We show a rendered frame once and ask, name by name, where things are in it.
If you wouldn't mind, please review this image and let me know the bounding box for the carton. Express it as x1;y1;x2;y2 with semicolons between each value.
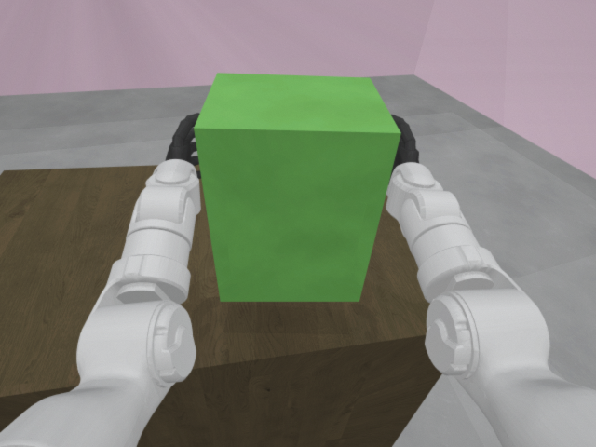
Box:
194;73;401;302

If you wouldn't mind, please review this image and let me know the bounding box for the robot right forearm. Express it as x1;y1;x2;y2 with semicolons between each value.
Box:
386;162;550;348

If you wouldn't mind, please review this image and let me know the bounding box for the robot right upper arm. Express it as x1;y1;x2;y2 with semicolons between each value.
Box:
425;289;596;447

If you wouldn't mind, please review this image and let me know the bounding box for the right robot hand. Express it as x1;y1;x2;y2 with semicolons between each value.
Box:
390;115;419;178

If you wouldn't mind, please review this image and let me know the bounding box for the pedestal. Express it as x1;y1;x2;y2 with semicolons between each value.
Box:
0;164;442;447

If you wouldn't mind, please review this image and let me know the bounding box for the left robot hand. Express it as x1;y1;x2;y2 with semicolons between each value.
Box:
166;113;201;179

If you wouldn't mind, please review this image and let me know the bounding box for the robot left forearm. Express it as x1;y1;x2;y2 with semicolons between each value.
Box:
76;159;201;375

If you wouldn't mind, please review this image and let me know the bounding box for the robot left upper arm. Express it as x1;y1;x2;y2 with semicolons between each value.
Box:
0;300;196;447

